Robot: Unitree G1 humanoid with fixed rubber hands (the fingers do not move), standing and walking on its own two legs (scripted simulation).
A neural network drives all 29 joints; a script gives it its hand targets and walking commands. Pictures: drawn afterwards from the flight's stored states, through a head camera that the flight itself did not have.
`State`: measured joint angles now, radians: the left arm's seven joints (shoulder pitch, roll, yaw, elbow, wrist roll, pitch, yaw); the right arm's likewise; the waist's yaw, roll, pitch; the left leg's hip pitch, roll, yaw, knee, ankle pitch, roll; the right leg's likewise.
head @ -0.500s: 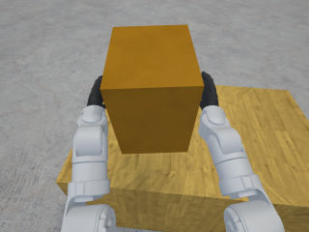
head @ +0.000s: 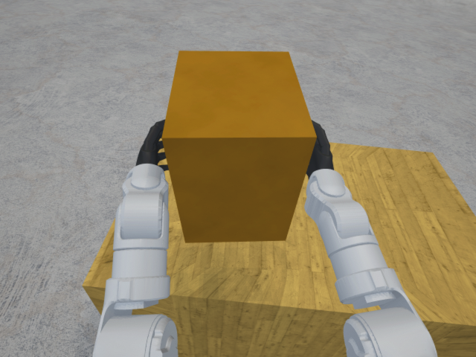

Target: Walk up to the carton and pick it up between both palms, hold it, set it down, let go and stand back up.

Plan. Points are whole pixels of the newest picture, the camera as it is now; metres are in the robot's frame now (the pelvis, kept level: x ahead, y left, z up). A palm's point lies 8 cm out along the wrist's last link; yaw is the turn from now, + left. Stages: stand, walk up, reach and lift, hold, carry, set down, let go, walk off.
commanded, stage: hold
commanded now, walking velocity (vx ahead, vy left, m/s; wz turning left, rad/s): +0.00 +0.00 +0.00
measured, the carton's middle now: (235, 150) +0.40 +0.01 +0.17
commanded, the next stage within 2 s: set down in 1.88 s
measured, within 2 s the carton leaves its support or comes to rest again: neither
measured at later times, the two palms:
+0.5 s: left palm (160, 168) +0.36 +0.13 +0.17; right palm (326, 169) +0.35 -0.14 +0.17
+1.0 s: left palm (149, 166) +0.35 +0.14 +0.18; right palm (320, 168) +0.35 -0.13 +0.18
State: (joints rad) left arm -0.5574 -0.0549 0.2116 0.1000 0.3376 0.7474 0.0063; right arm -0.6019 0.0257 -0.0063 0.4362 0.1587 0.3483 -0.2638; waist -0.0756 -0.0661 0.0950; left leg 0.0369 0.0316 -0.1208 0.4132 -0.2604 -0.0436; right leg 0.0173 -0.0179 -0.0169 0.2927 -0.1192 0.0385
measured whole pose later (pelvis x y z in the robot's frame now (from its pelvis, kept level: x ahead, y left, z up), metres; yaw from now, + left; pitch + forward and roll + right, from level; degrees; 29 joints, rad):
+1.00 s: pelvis +0.00 +0.00 +0.00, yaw +0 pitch -11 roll -2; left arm -0.53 -0.07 0.21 0.05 0.32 0.73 0.02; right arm -0.57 0.02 0.01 0.37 0.17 0.35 -0.28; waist -0.07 -0.04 0.09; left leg 0.03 0.04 -0.12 0.43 -0.27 -0.04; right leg 0.02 -0.01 -0.01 0.29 -0.12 0.04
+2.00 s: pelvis +0.00 +0.00 +0.00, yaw +0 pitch -12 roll -2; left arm -0.51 -0.07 0.23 0.03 0.33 0.75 0.00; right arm -0.56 0.04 0.00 0.37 0.16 0.35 -0.27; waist -0.08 -0.06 0.10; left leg 0.06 0.03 -0.12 0.41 -0.27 -0.04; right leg 0.05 -0.02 -0.02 0.28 -0.12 0.04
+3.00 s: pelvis +0.04 +0.01 +0.00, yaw +0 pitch -6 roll -2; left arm -0.38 -0.09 0.13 0.31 0.27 0.34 0.07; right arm -0.37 0.06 -0.07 0.55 0.05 -0.08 -0.20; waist -0.08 -0.01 0.06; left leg 0.00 0.02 -0.12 0.39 -0.29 -0.03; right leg 0.00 -0.03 -0.02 0.23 -0.13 0.05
